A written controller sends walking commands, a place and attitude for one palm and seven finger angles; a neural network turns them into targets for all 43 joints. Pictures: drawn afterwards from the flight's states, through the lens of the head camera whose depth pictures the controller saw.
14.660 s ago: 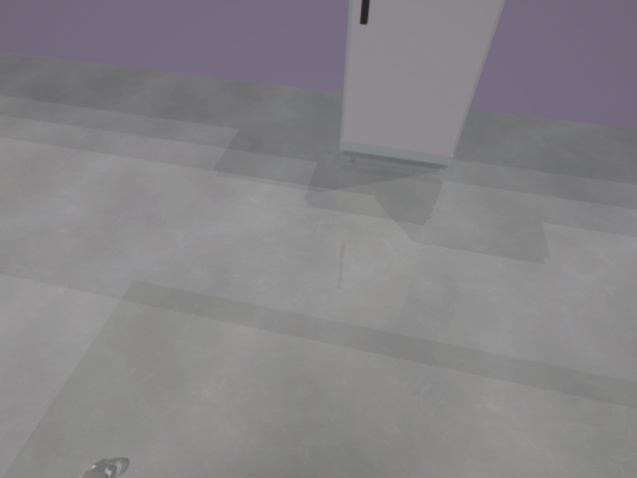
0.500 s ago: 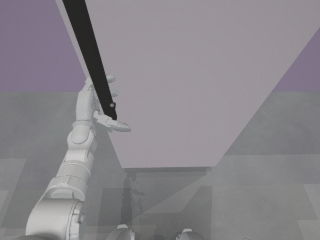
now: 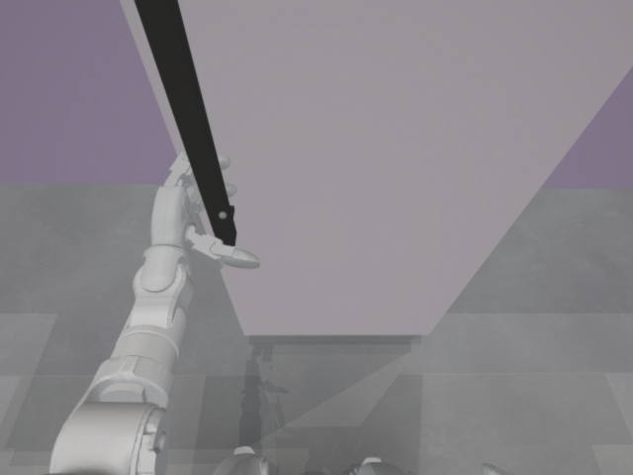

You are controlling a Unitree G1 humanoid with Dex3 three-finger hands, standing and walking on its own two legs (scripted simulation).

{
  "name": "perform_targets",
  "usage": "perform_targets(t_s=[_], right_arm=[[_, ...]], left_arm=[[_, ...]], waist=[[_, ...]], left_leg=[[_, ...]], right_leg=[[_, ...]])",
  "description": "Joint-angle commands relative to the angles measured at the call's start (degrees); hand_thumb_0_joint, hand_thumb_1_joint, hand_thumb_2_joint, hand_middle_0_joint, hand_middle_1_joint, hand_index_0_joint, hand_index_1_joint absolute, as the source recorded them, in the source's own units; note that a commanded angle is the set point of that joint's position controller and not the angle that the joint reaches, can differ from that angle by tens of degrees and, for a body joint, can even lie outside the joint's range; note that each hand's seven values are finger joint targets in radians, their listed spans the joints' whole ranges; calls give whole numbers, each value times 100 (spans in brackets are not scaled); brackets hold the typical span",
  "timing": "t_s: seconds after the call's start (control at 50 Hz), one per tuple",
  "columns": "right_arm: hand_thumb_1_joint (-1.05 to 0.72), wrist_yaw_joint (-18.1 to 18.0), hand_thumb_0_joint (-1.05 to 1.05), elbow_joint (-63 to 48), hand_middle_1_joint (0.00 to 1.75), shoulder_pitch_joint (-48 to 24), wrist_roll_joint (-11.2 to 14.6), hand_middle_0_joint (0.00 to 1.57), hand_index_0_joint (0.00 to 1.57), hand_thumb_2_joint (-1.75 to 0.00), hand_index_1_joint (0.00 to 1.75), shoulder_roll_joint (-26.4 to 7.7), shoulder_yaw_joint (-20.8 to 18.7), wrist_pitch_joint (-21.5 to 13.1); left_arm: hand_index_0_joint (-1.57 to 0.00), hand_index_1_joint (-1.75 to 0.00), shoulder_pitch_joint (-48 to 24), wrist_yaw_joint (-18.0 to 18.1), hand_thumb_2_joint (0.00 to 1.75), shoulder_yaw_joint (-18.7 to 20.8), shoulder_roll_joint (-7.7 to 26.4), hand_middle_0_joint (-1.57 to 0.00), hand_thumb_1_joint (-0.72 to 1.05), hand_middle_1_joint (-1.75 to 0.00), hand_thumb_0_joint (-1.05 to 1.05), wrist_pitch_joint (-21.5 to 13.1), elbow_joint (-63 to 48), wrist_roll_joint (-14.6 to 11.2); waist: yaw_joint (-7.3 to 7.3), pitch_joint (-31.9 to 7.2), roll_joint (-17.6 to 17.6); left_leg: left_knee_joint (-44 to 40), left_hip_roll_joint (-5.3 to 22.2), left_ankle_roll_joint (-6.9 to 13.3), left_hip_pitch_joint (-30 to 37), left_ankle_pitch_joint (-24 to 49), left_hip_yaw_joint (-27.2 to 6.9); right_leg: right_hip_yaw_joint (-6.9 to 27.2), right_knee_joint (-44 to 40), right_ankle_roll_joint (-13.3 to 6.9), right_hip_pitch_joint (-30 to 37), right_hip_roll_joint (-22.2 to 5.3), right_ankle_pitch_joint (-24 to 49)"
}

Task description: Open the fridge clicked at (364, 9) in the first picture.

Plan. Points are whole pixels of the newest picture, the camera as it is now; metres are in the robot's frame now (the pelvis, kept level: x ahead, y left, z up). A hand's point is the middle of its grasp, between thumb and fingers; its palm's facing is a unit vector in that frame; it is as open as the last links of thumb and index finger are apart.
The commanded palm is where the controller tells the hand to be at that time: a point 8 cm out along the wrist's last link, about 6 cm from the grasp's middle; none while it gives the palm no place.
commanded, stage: grip the handle and tug to test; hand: left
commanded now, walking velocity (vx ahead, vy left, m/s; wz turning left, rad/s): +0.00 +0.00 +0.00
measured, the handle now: (194, 102) +0.49 +0.13 +0.20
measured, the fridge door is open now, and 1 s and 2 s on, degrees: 0 0 0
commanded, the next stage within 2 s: pull the door a little, standing still in 1.52 s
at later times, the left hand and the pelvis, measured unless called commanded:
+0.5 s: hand (229, 210) +0.44 +0.11 +0.07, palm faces -0.02 -1.00 -0.01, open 10.2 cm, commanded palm +0.41 +0.16 +0.07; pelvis +0.00 +0.01 +0.00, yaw +0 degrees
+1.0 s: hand (230, 209) +0.44 +0.11 +0.07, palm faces +0.01 -1.00 -0.01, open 5.8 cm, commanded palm +0.40 +0.16 +0.07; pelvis +0.01 +0.00 +0.00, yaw +0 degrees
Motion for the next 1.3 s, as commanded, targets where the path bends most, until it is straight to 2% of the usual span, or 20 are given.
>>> perform_targets(t_s=[0.0,0.04,0.08,0.14,0.18,0.22,0.26,0.34,0.4,0.42,0.48,0.56,0.64,0.68,0.84,0.86,0.98,1.0,1.04,1.28], right_arm=[[-90,-46,0,-432,30,377,29,20,20,-90,30,-788,-310,-176],[-90,-60,0,-418,30,409,23,20,20,-90,30,-838,-310,-157],[-90,-54,0,-442,30,395,17,20,20,-90,30,-812,-300,-152],[-90,-48,0,-481,30,434,-2,20,20,-90,30,-828,-312,-153],[-90,-22,0,-519,30,396,1,20,20,-90,30,-790,-305,-156],[-90,-27,0,-481,30,468,-6,20,20,-90,30,-837,-310,-138],[-90,-13,0,-505,30,428,7,20,20,-90,30,-808,-317,-136],[-90,-34,0,-478,30,480,-2,20,20,-90,30,-831,-325,-131],[-90,-18,0,-443,30,471,-11,20,20,-90,30,-806,-322,-139],[-90,-29,0,-428,30,534,-20,20,20,-90,30,-842,-322,-138],[-90,-3,0,-446,30,520,-31,20,20,-90,30,-804,-336,-153],[-90,3,0,-439,30,537,-29,20,20,-90,30,-829,-350,-140],[-90,9,0,-447,30,524,-23,20,20,-90,30,-815,-357,-144],[-90,15,0,-435,30,535,-29,20,20,-90,30,-818,-355,-144],[-90,22,0,-464,30,508,-22,20,20,-90,30,-805,-361,-143],[-90,14,0,-450,30,518,-22,20,20,-90,30,-822,-372,-134],[-90,56,0,-522,30,454,-21,20,20,-90,30,-782,-369,-135],[-90,48,0,-521,30,470,-21,20,20,-90,30,-800,-377,-128],[-90,41,0,-538,30,465,-19,20,20,-90,30,-795,-363,-125],[-90,70,0,-737,30,368,3,20,20,-90,30,-754,-370,-90]], left_arm=[[-30,-120,-2423,-45,30,-9,578,-30,-50,-120,0,-446,-1087,-46],[-30,-120,-2526,-15,30,174,834,-30,-50,-120,0,-423,-909,-1],[-30,-120,-2663,8,30,77,705,-30,-50,-120,0,-399,-946,11],[-32,-122,-2543,52,36,310,918,-32,-36,-122,0,-450,-1089,-6],[-32,-123,-2347,35,40,125,668,-32,-27,-123,0,-455,-1143,-13],[-33,-125,-2404,48,44,209,813,-33,-17,-125,0,-441,-993,28],[-35,-126,-2461,42,48,26,597,-35,-8,-126,0,-424,-1085,40],[-36,-129,-2526,103,56,168,755,-36,11,-129,0,-418,-1145,34],[-38,-131,-2557,143,62,43,574,-38,25,-131,0,-392,-1015,38],[-38,-131,-2647,162,64,136,729,-38,29,-131,0,-417,-988,75],[-40,-133,-2697,197,70,-19,544,-40,43,-133,0,-482,-1182,131],[-42,-136,-2552,209,78,9,580,-42,62,-136,0,-462,-1103,123],[-44,-139,-2628,199,86,-126,460,-44,81,-139,0,-486,-1217,148],[-45,-140,-2657,204,90,-156,415,-45,90,-140,0,-465,-1203,128],[-45,-140,-2539,177,90,-233,383,-45,90,-140,0,-479,-1374,135],[-45,-140,-2376,183,90,-82,552,-45,90,-140,0,-478,-1353,148],[-45,-140,-2186,131,90,-354,275,-45,90,-140,0,-473,-1743,98],[-45,-140,-2051,145,90,-242,400,-45,90,-140,0,-452,-1689,108],[-45,-140,-2101,136,90,-310,360,-45,90,-140,0,-458,-1779,113],[-45,-140,-898,-31,90,-336,310,-45,90,-140,0,-264,-2349,-1]], waist=[[-143,-1966,-91],[-121,-1937,-170],[-130,-1993,-56],[-12,-2316,8],[-22,-2264,54],[-73,-2078,-168],[-84,-2084,34],[-67,-2235,33],[-123,-2019,-34],[-133,-2030,-170],[-100,-2283,160],[-127,-2224,-105],[-120,-2268,149],[-156,-2203,6],[-142,-2290,47],[-85,-2285,37],[-91,-2376,185],[-63,-2338,-19],[-79,-2359,16],[119,-2425,-4]], left_leg=[[-372,-352,174,1725,1275,-247],[-398,-363,181,1582,1173,-259],[-419,-373,176,1642,1159,-264],[-388,-369,167,1760,1445,-269],[-388,-357,153,1802,1485,-252],[-394,-342,167,1658,1402,-289],[-394,-348,158,1740,1364,-261],[-396,-334,151,1831,1443,-298],[-388,-333,158,1749,1334,-281],[-392,-330,163,1677,1325,-317],[-382,-325,140,1941,1466,-323],[-375,-314,152,1850,1475,-321],[-362,-309,134,1997,1521,-338],[-351,-317,153,1937,1516,-329],[-335,-333,167,1990,1621,-290],[-328,-330,162,1958,1662,-285],[-308,-323,160,2156,1926,-278],[-317,-330,170,2050,1886,-274],[-319,-333,176,2053,1994,-281],[-376,-359,201,2092,2422,-158]], right_leg=[[239,-797,97,253,264,2129],[259,-786,101,283,253,2045],[240,-787,92,270,247,2006],[242,-700,73,429,256,2228],[210,-702,70,377,270,2248],[197,-698,67,336,286,2162],[200,-723,73,237,279,2123],[198,-707,64,240,278,2114],[187,-751,76,156,293,2042],[173,-705,67,206,291,2014],[167,-666,52,109,287,2054],[163,-678,67,174,298,2113],[150,-660,48,46,295,2079],[159,-683,62,92,298,2135],[183,-692,72,205,293,2340],[191,-679,58,265,286,2391],[168,-655,63,292,292,2638],[182,-665,65,407,297,2673],[184,-631,69,431,287,2807],[211,-658,82,938,254,3484]])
